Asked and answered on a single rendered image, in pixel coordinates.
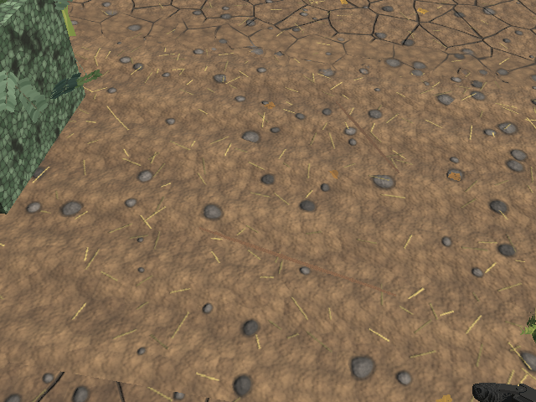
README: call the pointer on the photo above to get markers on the robot right hand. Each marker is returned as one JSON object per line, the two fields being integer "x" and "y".
{"x": 492, "y": 392}

